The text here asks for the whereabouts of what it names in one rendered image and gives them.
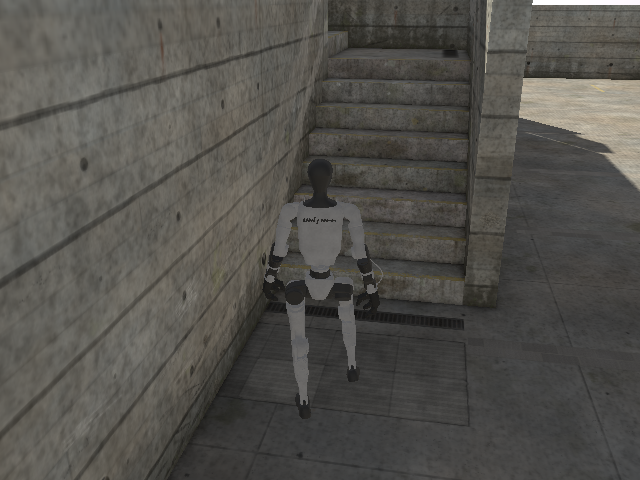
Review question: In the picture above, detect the robot left forearm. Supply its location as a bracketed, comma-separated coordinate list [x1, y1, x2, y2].
[264, 242, 283, 283]

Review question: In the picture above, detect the robot left hand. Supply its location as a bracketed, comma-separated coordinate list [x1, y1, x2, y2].
[262, 278, 285, 301]

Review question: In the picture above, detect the robot right forearm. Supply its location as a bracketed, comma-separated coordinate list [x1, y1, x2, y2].
[357, 244, 378, 294]

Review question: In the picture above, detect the robot right hand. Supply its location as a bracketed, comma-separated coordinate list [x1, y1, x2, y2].
[356, 291, 380, 318]

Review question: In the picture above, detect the right robot upper arm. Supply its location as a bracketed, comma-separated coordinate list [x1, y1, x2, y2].
[341, 202, 367, 260]

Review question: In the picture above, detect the left robot upper arm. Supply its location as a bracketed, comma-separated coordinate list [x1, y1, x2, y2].
[273, 202, 299, 257]

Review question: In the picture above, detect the robot left foot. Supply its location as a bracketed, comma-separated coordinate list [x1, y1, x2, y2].
[295, 393, 311, 419]

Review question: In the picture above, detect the left robot thigh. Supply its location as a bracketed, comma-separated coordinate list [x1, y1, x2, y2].
[285, 280, 309, 357]

